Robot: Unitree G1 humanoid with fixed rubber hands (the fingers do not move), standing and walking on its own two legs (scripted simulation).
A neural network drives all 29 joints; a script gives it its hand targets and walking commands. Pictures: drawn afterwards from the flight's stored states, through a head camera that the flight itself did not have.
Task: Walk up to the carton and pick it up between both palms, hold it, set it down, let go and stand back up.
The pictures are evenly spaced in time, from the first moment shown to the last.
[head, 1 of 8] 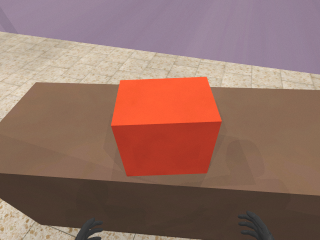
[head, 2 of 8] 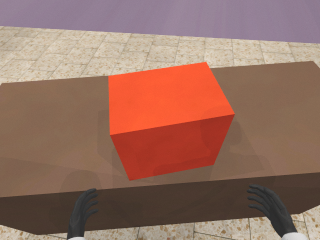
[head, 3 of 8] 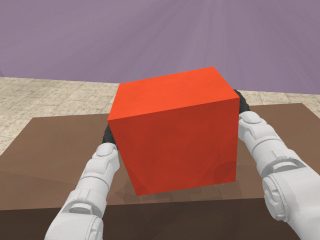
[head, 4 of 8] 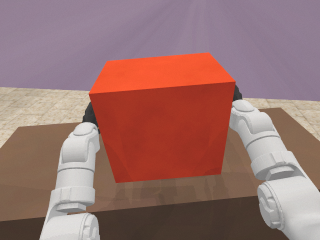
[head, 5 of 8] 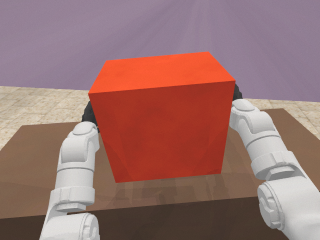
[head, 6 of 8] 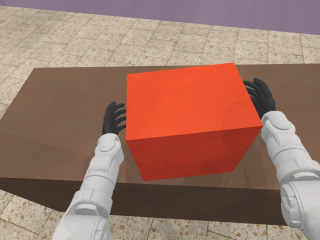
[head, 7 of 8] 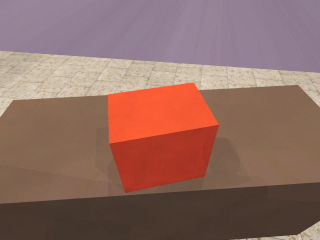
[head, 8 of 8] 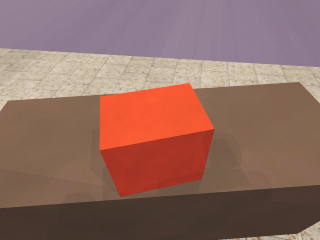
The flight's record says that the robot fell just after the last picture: no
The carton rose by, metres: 0.22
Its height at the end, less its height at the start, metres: +0.00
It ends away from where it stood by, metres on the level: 0.02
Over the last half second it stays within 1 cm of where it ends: yes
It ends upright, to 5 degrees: yes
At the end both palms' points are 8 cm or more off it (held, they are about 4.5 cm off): yes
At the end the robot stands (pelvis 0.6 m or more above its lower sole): yes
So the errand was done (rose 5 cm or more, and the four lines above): yes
